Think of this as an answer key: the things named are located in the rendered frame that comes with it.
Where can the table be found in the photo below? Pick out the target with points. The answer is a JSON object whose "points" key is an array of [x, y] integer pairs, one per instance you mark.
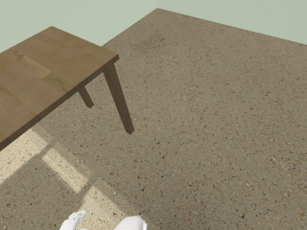
{"points": [[43, 71]]}

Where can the left robot thigh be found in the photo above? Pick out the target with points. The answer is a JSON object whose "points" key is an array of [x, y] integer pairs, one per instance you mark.
{"points": [[132, 223]]}

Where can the robot left hand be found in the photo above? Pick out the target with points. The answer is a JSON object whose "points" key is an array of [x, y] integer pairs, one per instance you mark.
{"points": [[73, 220]]}

